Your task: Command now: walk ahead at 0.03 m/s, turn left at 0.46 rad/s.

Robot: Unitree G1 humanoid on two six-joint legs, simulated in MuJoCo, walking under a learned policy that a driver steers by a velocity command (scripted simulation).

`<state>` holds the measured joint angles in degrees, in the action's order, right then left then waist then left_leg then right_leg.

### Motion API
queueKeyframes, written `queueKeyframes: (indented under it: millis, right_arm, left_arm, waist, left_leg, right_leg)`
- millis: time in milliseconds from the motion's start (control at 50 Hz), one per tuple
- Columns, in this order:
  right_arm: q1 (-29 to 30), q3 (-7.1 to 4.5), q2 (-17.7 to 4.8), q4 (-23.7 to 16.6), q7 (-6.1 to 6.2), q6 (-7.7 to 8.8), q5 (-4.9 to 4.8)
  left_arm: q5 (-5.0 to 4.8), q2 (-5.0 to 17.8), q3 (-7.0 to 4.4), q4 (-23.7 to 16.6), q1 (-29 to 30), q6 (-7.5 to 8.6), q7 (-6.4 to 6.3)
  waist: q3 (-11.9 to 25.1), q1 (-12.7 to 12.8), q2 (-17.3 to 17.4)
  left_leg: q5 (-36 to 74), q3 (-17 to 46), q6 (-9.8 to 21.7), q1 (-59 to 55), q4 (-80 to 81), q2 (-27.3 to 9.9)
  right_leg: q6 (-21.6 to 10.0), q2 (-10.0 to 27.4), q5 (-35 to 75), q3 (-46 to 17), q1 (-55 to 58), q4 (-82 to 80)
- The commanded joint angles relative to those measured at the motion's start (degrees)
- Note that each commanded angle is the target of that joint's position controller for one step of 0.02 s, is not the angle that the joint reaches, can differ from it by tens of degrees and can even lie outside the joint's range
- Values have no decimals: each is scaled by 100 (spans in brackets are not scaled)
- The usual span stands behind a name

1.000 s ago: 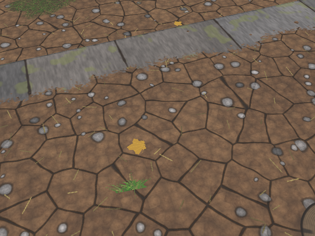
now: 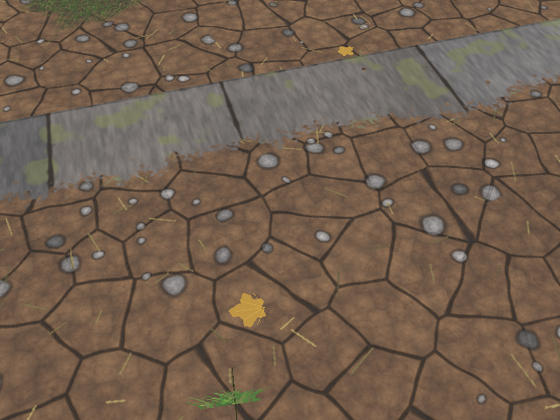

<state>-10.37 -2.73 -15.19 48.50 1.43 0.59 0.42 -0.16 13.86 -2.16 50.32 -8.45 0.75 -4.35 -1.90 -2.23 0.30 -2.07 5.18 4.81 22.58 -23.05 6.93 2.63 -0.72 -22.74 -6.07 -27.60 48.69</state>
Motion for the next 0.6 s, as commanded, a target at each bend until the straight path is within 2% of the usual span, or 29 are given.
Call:
queueKeyframes:
  millis: [20,80,120,140,160,180,200,220,240,260,280,320,360,420,480,520,560,600]
  right_arm:
    - [243,-255,-907,-532,128,-11,-56]
    - [220,-295,-892,-635,174,-108,-106]
    - [286,-291,-819,-751,192,-182,-194]
    - [111,-244,-599,-783,188,-219,-231]
    - [173,-224,-345,-986,159,-164,-287]
    - [189,-357,-841,-965,132,-69,-108]
    - [-183,-462,-1093,-779,103,-84,-93]
    - [-510,-458,-961,-561,108,-151,-55]
    - [-658,-435,-822,-478,121,-218,-25]
    - [-672,-403,-693,-488,108,-262,-39]
    - [-573,-384,-644,-570,102,-278,-77]
    - [-177,-319,-544,-815,102,-276,-153]
    - [124,-269,-476,-1029,91,-266,-172]
    - [259,-203,-391,-1275,13,-259,-160]
    - [331,-147,-314,-1452,-86,-269,-146]
    - [306,-173,-382,-1531,-148,-295,-158]
    - [268,-212,-433,-1611,-213,-333,-176]
    - [-64,-268,-435,-1540,-274,-348,-177]
  left_arm:
    - [-24,487,-141,-130,-597,-18,2]
    - [-90,519,-159,-136,-702,56,86]
    - [-98,629,-220,-26,-1161,90,144]
    - [-2,964,-308,-48,-1339,86,140]
    - [230,1475,-419,-228,-832,79,138]
    - [439,1193,-356,-464,-381,135,132]
    - [364,898,-276,-670,90,185,100]
    - [214,746,-233,-772,309,209,93]
    - [96,704,-207,-821,341,203,82]
    - [60,670,-172,-832,264,187,68]
    - [74,657,-152,-823,134,163,59]
    - [104,693,-150,-764,-216,97,25]
    - [111,841,-199,-703,-553,40,-11]
    - [90,1081,-296,-744,-574,-5,-10]
    - [58,1217,-367,-824,-413,-19,51]
    - [20,1283,-409,-846,-384,-11,116]
    - [-62,1336,-447,-857,-332,9,169]
    - [-177,1309,-458,-866,-168,5,186]
  waist:
    - [690,237,753]
    - [671,303,778]
    - [621,567,736]
    - [712,519,109]
    - [419,228,-1655]
    - [339,207,-1539]
    - [407,-51,-1028]
    - [464,-144,-684]
    - [456,-122,-556]
    - [364,-55,-519]
    - [304,26,-544]
    - [196,270,-713]
    - [230,498,-799]
    - [343,571,-864]
    - [369,571,-933]
    - [439,547,-997]
    - [508,479,-1047]
    - [604,211,-947]
  left_leg:
    - [-1920,2051,797,-114,1169,-1472]
    - [-1941,2261,608,-182,1119,-1390]
    - [-2255,2100,233,196,841,-1015]
    - [-2716,1625,-85,814,-197,-582]
    - [-2915,392,-218,1817,-1916,368]
    - [-2870,652,-402,1868,-3056,-33]
    - [-2459,645,-454,1597,-3715,-65]
    - [-2096,521,-552,1478,-4182,-46]
    - [-1864,449,-648,1550,-4656,-72]
    - [-1762,354,-752,1574,-5035,-127]
    - [-1657,203,-839,1602,-5168,-179]
    - [-1485,31,-1004,1924,-4687,-373]
    - [-1518,-24,-1145,2051,-4143,-539]
    - [-1728,-238,-1196,1732,-3466,-827]
    - [-1916,-590,-1042,992,-2745,-949]
    - [-1941,-798,-881,567,-2310,-884]
    - [-1866,-853,-658,257,-1744,-851]
    - [-1072,-1021,-330,-477,-528,-690]
  right_leg:
    - [25,-201,244,157,661,-437]
    - [-102,-270,347,189,1045,-1302]
    - [-319,-139,822,342,1934,-2562]
    - [-622,770,456,-418,2577,-3108]
    - [-1379,2075,458,-2126,2210,-3683]
    - [-1714,2473,923,-2458,1577,-3807]
    - [-1536,2126,1322,-1763,1504,-3594]
    - [-1272,1696,1567,-1125,1528,-3390]
    - [-1149,1533,1666,-780,1618,-3300]
    - [-1168,1449,1919,-493,1565,-3286]
    - [-1224,1358,2041,-265,1569,-3305]
    - [-1336,1330,2176,-54,2040,-3298]
    - [-1461,1504,2390,-81,2565,-3270]
    - [-1575,1758,2644,57,2750,-3239]
    - [-1582,1801,2767,433,2354,-3175]
    - [-1568,1869,2961,561,2229,-3059]
    - [-1484,1999,3071,568,2273,-2860]
    - [-1162,1916,2882,812,2095,-2338]
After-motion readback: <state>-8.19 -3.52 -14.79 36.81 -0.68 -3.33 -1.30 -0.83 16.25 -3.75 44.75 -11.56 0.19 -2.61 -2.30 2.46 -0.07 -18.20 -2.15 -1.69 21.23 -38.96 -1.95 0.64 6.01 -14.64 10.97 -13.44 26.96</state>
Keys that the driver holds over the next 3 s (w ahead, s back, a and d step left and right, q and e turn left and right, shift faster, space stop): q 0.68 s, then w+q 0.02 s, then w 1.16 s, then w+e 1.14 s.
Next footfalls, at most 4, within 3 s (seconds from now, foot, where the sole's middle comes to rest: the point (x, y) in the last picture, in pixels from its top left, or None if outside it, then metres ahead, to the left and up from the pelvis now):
0.14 right None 0.07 -0.13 -0.77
0.64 left None -0.01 0.11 -0.77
1.20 right None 0.28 0.01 -0.77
1.72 left None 0.46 0.37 -0.77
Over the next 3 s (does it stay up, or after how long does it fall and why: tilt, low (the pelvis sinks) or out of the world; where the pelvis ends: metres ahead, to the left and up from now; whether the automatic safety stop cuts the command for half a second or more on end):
stays up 1.02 0.44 0.01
